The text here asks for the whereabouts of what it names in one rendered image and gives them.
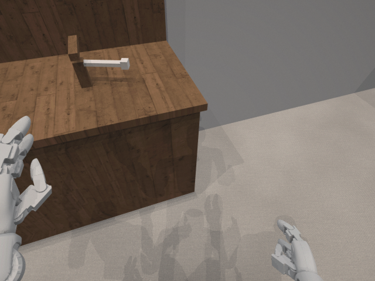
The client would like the robot left forearm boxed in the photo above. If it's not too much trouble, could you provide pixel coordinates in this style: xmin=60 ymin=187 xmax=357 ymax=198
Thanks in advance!
xmin=0 ymin=233 xmax=26 ymax=281

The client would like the tap lever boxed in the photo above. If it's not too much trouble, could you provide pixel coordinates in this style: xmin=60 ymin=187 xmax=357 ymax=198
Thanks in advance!
xmin=83 ymin=58 xmax=130 ymax=70

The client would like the right robot hand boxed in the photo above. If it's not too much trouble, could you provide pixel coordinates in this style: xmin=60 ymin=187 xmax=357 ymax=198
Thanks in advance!
xmin=271 ymin=220 xmax=318 ymax=280

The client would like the left robot hand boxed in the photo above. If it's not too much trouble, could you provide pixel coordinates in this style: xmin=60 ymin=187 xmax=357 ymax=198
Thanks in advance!
xmin=0 ymin=116 xmax=52 ymax=234

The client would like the counter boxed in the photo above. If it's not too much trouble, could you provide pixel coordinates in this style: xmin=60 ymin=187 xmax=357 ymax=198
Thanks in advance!
xmin=0 ymin=0 xmax=208 ymax=246

